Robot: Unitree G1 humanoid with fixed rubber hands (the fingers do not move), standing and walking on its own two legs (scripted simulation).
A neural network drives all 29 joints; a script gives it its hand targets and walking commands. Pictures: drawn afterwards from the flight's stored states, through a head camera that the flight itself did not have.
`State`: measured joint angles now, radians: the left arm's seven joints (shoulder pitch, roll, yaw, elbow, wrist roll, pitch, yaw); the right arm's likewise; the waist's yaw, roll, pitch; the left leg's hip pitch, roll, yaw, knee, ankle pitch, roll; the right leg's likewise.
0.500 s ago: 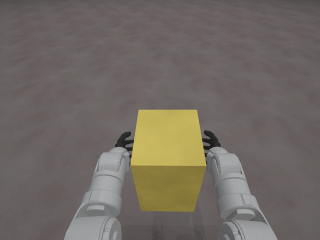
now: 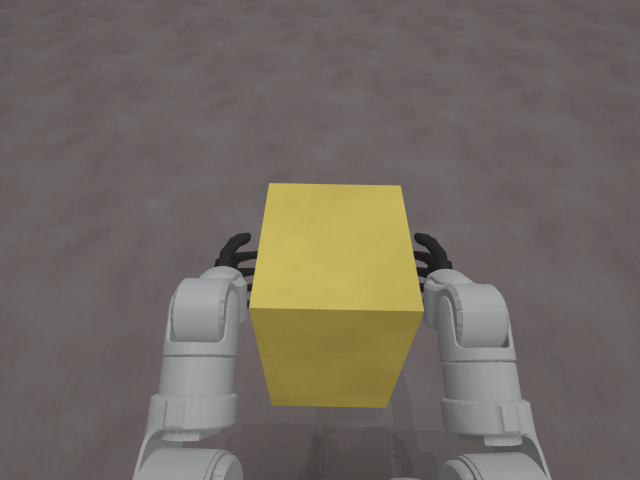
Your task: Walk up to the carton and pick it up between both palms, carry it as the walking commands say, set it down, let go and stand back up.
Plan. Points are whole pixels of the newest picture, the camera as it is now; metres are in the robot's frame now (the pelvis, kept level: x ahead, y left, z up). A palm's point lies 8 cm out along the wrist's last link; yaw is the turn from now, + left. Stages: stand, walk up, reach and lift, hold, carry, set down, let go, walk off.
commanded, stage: carry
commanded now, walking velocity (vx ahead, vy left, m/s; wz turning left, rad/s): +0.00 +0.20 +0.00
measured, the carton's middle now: (331, 303) +0.33 +0.00 +0.03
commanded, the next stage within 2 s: none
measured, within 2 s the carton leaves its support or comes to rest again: neither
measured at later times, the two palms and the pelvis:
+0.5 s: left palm (184, 299) +0.29 +0.17 +0.11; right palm (403, 293) +0.30 -0.09 +0.09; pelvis +0.00 +0.03 +0.00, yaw +2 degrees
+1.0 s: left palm (112, 351) +0.23 +0.23 +0.10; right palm (354, 330) +0.25 -0.02 +0.10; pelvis -0.05 +0.08 +0.00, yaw +3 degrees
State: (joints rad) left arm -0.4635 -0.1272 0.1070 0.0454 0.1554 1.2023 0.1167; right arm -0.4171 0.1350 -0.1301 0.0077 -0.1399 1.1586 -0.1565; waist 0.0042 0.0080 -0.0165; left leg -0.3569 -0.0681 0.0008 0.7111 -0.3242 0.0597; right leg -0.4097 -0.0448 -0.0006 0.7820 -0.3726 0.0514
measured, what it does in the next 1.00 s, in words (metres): steps on the spot: right foot, then left foot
